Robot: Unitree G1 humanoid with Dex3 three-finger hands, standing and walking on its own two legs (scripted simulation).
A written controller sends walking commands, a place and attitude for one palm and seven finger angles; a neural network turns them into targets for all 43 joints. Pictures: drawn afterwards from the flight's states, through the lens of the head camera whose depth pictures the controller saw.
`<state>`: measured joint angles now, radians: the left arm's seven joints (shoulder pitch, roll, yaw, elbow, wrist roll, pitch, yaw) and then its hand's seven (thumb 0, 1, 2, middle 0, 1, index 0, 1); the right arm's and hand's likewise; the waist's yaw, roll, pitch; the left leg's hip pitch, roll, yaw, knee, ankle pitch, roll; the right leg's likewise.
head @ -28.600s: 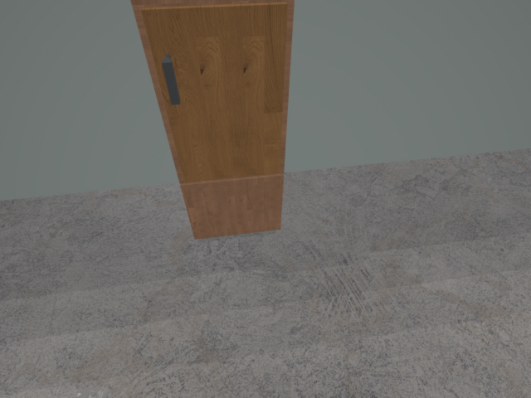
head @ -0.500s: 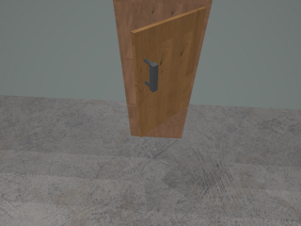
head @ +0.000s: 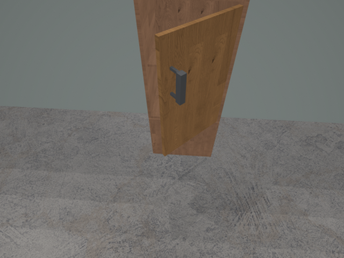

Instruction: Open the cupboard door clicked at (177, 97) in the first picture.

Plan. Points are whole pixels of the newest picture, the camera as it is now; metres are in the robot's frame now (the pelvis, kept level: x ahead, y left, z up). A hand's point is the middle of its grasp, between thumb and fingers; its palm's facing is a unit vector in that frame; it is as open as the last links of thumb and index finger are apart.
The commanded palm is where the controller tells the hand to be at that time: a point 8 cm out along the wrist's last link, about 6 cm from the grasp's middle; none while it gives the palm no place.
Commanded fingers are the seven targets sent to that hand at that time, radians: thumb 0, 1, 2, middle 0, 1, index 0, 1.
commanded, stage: look to check the result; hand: left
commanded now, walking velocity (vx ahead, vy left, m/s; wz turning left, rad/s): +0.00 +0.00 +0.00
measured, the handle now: (176, 85) +0.63 +0.02 +0.04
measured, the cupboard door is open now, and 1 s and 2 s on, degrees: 43 43 43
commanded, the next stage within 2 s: walk to a spot facing it in 0.22 s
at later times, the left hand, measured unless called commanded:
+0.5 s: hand out of the picture +0.06 +0.20 -0.17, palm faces -0.01 -0.96 -0.26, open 7.4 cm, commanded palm none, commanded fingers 0.00 0.90 0.90 -0.20 -0.30 -0.20 -0.30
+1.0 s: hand out of the picture +0.07 +0.15 -0.16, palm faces -0.18 -0.94 -0.28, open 7.4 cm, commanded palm none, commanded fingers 0.00 0.90 0.90 -0.20 -0.30 -0.20 -0.30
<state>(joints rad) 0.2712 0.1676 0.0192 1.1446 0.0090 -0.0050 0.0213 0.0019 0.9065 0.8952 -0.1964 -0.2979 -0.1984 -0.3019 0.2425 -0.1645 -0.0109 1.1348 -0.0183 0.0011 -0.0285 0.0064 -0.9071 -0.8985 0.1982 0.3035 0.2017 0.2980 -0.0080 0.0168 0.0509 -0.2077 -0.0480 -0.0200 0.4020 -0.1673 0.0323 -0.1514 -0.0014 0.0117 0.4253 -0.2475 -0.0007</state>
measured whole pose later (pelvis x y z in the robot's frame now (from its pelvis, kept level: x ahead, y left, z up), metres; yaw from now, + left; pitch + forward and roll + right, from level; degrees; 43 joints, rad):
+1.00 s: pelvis +0.00 -0.04 +0.00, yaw -16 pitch +2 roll +3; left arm 0.26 0.18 0.07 0.97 0.02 0.03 0.01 0.00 0.90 0.89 -0.20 -0.30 -0.20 -0.30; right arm 0.09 -0.24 -0.08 0.93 -0.01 0.06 -0.03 0.01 -0.91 -0.90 0.20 0.30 0.20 0.30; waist 0.03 0.00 0.11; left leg -0.45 -0.01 -0.04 1.05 -0.42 -0.05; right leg -0.26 0.11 0.21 0.47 -0.21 -0.06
